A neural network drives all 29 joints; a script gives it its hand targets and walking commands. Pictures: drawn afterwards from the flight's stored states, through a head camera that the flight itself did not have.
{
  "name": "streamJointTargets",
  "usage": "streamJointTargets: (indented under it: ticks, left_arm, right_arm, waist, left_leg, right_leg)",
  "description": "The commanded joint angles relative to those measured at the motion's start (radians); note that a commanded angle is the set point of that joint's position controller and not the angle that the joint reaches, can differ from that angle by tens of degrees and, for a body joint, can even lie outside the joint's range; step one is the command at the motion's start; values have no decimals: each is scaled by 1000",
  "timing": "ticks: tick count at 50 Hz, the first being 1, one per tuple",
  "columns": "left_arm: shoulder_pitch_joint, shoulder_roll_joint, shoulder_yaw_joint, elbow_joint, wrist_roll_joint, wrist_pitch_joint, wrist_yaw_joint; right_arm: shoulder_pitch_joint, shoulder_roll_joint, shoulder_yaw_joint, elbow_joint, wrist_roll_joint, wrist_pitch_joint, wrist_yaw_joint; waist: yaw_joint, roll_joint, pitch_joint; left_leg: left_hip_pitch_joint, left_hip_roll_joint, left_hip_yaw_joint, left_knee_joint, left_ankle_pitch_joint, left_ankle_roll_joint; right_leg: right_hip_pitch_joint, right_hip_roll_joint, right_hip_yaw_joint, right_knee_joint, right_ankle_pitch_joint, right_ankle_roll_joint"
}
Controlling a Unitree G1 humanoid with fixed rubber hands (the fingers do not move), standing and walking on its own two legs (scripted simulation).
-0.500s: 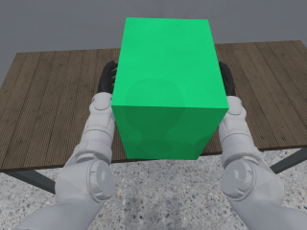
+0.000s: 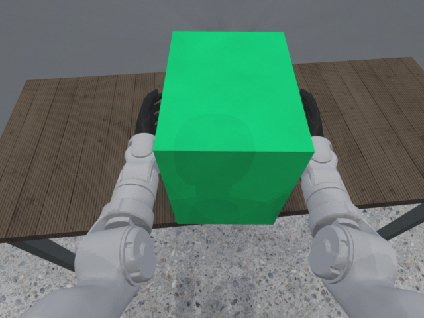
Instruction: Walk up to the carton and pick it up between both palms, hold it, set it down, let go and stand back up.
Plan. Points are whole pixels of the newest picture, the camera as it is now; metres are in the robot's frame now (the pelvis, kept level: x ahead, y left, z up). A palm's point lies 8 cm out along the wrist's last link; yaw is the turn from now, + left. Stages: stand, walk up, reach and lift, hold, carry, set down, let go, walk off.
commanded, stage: reach and lift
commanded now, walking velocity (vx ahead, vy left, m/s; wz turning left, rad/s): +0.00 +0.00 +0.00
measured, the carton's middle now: (226, 134) +0.47 -0.02 +0.04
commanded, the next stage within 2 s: none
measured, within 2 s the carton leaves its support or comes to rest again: leaves its support in 0.32 s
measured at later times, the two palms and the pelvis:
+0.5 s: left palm (134, 142) +0.39 +0.14 +0.12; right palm (318, 142) +0.38 -0.17 +0.12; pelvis -0.04 +0.00 +0.00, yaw +0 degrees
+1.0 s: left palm (127, 131) +0.39 +0.15 +0.15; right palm (322, 134) +0.38 -0.16 +0.15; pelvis -0.03 +0.00 +0.00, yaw +0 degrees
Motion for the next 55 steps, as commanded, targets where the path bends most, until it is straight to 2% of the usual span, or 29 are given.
streamJointTargets:
  ticks: [1, 9, 17, 21, 25, 28, 31, 37, 41, 44, 47, 51, 55]
  left_arm:
    - [-499, -505, -269, -30, -17, -19, -105]
    - [-571, -533, -344, -73, -65, -8, -89]
    - [-706, -563, -377, -111, -115, 11, -80]
    - [-766, -552, -345, -107, -119, 36, -85]
    - [-761, -489, -269, -75, -93, 102, -97]
    - [-730, -441, -214, -62, -61, 160, -109]
    - [-708, -416, -179, -73, -37, 207, -119]
    - [-715, -453, -200, -155, -32, 237, -116]
    - [-715, -513, -277, -230, -58, 236, -99]
    - [-701, -544, -341, -282, -89, 242, -88]
    - [-666, -554, -389, -321, -119, 263, -85]
    - [-606, -555, -421, -370, -148, 312, -95]
    - [-569, -571, -450, -438, -158, 358, -113]
  right_arm:
    - [-498, 512, 302, 4, -7, -46, 124]
    - [-562, 494, 357, -16, 72, -37, 105]
    - [-671, 514, 379, -68, 139, 5, 96]
    - [-720, 530, 358, -81, 144, 43, 103]
    - [-716, 528, 291, -58, 108, 109, 118]
    - [-694, 517, 234, -48, 79, 157, 127]
    - [-688, 506, 196, -61, 63, 187, 132]
    - [-721, 494, 201, -114, 76, 179, 144]
    - [-727, 493, 268, -139, 120, 149, 137]
    - [-721, 493, 341, -155, 173, 139, 118]
    - [-710, 509, 418, -169, 231, 151, 93]
    - [-706, 540, 518, -224, 314, 196, 53]
    - [-713, 574, 614, -319, 401, 242, 14]
  waist:
    - [0, -17, -587]
    - [-3, 6, -624]
    - [-1, 3, -645]
    - [2, -6, -594]
    - [3, -38, -455]
    - [6, -60, -372]
    - [8, -60, -345]
    - [5, -1, -428]
    - [0, 39, -524]
    - [-5, 39, -549]
    - [-10, 10, -520]
    - [-11, -30, -447]
    - [-16, -41, -418]
  left_leg:
    - [149, -37, 31, 48, 544, -14]
    - [231, -33, 12, 62, 550, -43]
    - [224, -46, 3, 33, 413, -55]
    - [177, -57, 9, -15, 254, -36]
    - [113, -67, 25, -86, 51, 5]
    - [123, -67, 35, -110, 8, 28]
    - [154, -67, 41, -116, 8, 33]
    - [287, -57, 36, -91, 87, -2]
    - [421, -47, 24, -25, 288, -46]
    - [466, -48, 12, 17, 433, -63]
    - [436, -58, 1, 30, 493, -56]
    - [342, -83, -15, 17, 462, -31]
    - [309, -105, -27, 13, 434, -21]
  right_leg:
    - [464, 35, -4, 115, 748, 10]
    - [416, 54, -8, 81, 677, 4]
    - [423, 53, 4, 45, 558, 10]
    - [430, 41, 12, 26, 433, 14]
    - [407, 28, 16, -1, 210, 18]
    - [368, 28, 13, -31, 61, 21]
    - [351, 29, 7, -46, 7, 25]
    - [344, 39, -14, -40, 96, 24]
    - [338, 60, -25, -31, 220, 15]
    - [379, 73, -23, -19, 333, 14]
    - [459, 78, -8, 2, 444, 20]
    - [580, 73, 17, 27, 578, 39]
    - [632, 75, 29, 39, 656, 54]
